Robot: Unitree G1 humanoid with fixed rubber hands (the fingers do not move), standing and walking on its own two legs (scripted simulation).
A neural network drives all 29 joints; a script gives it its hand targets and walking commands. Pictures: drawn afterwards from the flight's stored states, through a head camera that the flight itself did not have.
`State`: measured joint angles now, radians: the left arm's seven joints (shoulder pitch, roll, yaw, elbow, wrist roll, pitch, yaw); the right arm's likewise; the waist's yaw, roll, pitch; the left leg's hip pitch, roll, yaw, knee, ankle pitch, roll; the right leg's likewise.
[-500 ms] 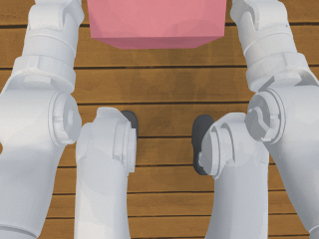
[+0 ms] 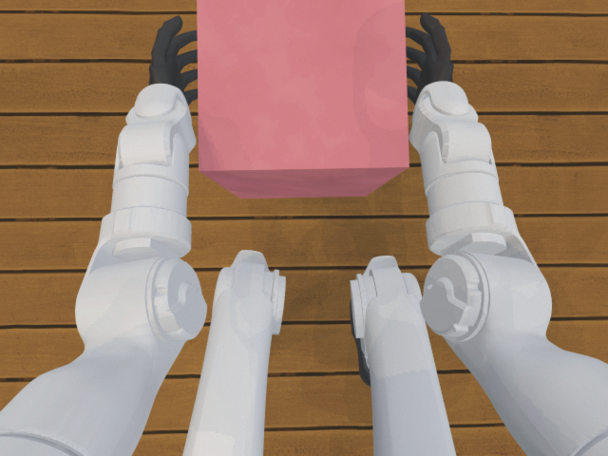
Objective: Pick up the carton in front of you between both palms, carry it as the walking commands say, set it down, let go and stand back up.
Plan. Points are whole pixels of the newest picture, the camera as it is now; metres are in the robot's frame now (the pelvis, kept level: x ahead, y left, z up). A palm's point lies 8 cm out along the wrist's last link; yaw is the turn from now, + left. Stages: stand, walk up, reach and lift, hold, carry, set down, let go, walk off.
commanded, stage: reach and lift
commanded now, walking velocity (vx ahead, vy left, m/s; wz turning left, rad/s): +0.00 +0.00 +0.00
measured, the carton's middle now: (302, 113) +0.51 +0.03 -0.14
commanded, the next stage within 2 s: none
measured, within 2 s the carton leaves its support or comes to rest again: neither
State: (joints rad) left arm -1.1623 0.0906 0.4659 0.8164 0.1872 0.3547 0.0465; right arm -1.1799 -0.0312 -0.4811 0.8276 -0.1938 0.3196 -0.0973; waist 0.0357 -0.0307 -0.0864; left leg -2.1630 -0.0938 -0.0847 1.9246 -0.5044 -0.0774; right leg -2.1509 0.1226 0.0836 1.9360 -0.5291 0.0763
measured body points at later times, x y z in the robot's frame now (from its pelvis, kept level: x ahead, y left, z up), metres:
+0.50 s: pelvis +0.03 +0.00 +0.12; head +0.24 +0.01 +0.51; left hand +0.48 +0.18 +0.06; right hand +0.50 -0.13 +0.07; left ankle +0.12 +0.13 -0.40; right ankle +0.11 -0.13 -0.40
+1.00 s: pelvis +0.08 +0.00 +0.26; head +0.18 +0.01 +0.70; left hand +0.44 +0.17 +0.22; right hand +0.45 -0.14 +0.22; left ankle +0.12 +0.13 -0.40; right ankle +0.11 -0.13 -0.40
